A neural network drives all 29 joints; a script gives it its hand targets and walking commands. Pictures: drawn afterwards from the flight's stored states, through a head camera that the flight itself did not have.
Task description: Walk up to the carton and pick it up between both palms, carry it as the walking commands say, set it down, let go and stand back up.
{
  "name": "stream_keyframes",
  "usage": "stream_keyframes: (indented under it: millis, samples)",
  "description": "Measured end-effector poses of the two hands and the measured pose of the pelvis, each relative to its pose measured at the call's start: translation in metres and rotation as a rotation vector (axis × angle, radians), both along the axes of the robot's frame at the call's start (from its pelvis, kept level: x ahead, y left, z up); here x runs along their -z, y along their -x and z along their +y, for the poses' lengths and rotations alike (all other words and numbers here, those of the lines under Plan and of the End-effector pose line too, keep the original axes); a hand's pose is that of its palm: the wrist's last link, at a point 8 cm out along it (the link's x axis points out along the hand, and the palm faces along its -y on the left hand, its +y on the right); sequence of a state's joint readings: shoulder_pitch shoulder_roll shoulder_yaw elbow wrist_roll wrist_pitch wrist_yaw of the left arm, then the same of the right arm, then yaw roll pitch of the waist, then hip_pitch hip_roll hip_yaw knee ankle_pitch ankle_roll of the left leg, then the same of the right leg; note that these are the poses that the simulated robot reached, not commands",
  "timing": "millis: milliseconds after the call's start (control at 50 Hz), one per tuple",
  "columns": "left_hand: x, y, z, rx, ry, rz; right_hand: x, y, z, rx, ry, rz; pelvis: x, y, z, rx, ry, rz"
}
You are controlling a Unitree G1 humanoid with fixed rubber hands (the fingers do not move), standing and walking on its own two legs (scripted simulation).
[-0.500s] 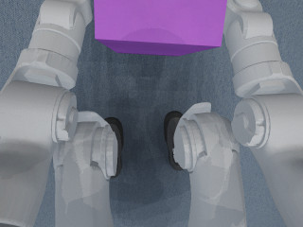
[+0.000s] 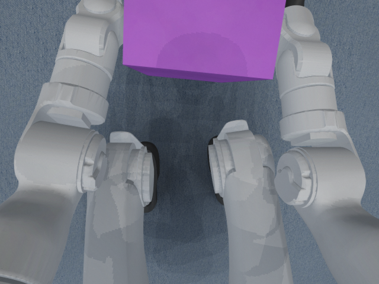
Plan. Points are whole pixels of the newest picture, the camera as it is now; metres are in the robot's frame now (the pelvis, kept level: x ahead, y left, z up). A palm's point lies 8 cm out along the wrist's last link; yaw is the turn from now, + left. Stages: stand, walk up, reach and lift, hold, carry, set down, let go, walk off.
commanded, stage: reach and lift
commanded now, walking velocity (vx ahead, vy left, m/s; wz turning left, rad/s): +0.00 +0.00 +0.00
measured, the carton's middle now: (196, 2) +0.54 -0.06 -0.22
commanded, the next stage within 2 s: none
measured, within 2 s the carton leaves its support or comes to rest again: neither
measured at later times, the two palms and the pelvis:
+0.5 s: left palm out of the picture +0.55 +0.08 -0.12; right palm (296, 0) +0.50 -0.18 -0.12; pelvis -0.01 -0.01 +0.02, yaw +0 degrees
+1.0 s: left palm out of the picture +0.53 +0.08 -0.04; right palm out of the picture +0.48 -0.19 -0.04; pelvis -0.03 +0.02 +0.07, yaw -2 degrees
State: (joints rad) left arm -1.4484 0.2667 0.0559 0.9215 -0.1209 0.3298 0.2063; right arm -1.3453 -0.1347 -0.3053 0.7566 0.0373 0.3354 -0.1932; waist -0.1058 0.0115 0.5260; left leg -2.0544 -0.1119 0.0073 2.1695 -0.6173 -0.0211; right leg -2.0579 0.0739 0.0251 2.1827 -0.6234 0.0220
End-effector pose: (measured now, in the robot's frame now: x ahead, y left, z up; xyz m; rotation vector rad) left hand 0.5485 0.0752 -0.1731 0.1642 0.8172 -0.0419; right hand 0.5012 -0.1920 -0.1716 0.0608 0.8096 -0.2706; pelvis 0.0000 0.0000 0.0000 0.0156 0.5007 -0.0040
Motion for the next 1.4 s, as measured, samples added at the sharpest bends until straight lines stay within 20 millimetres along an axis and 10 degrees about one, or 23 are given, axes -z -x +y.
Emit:
stream_keyframes:
  millis: [340, 920, 1400]
  samples:
    - [-0.049, -0.018, -0.010, 0.000, 0.006, -0.068, -0.039, -0.010, -0.008, 0.008, -0.004, -0.074, -0.012, 0.013, -0.022, 0.029, -0.058, -0.016]
    - [-0.123, 0.010, 0.006, -0.010, 0.044, -0.087, -0.121, 0.019, 0.008, 0.054, -0.005, -0.103, -0.067, 0.023, 0.025, 0.012, 0.065, -0.074]
    - [-0.187, 0.034, 0.005, -0.038, 0.043, -0.074, -0.190, 0.031, 0.005, 0.032, -0.011, -0.092, -0.115, 0.030, -0.006, 0.026, 0.001, -0.151]
